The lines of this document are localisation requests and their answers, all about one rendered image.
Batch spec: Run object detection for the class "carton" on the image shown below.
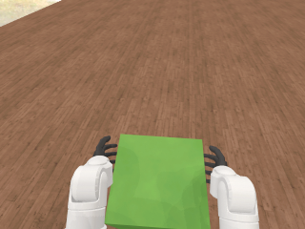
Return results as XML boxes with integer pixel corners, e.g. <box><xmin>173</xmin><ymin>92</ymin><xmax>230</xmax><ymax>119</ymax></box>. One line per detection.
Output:
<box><xmin>104</xmin><ymin>134</ymin><xmax>211</xmax><ymax>229</ymax></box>

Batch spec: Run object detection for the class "robot left forearm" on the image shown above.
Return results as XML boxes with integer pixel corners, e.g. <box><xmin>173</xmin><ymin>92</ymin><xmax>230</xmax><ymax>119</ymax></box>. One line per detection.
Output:
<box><xmin>65</xmin><ymin>156</ymin><xmax>113</xmax><ymax>229</ymax></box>

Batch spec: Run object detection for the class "robot left hand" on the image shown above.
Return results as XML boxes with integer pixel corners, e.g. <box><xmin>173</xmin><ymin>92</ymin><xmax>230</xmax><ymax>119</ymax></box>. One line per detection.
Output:
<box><xmin>92</xmin><ymin>135</ymin><xmax>117</xmax><ymax>172</ymax></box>

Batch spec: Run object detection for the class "robot right hand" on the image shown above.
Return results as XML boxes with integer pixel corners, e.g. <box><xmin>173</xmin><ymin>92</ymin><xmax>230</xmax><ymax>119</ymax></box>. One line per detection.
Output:
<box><xmin>203</xmin><ymin>145</ymin><xmax>228</xmax><ymax>184</ymax></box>

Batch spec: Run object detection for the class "robot right forearm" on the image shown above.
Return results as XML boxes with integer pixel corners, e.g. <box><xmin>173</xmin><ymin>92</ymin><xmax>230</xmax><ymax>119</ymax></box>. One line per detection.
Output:
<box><xmin>210</xmin><ymin>165</ymin><xmax>259</xmax><ymax>229</ymax></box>

